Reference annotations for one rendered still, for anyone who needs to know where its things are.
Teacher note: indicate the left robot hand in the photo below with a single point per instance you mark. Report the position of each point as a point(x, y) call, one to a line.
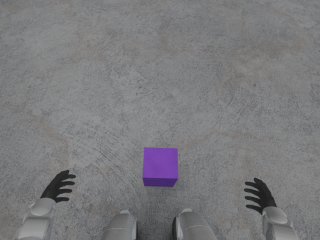
point(52, 190)

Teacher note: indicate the left robot shin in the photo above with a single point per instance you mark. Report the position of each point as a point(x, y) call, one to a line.
point(125, 212)

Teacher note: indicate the robot right thigh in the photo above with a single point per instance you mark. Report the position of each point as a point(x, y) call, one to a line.
point(192, 226)

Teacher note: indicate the right robot hand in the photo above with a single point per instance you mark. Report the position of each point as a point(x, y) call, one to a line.
point(266, 199)

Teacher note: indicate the left robot forearm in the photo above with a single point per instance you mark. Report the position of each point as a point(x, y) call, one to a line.
point(37, 221)

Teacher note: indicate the carton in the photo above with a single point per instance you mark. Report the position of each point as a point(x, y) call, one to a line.
point(160, 167)

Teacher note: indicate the right robot forearm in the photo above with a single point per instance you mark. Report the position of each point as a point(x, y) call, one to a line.
point(276, 225)

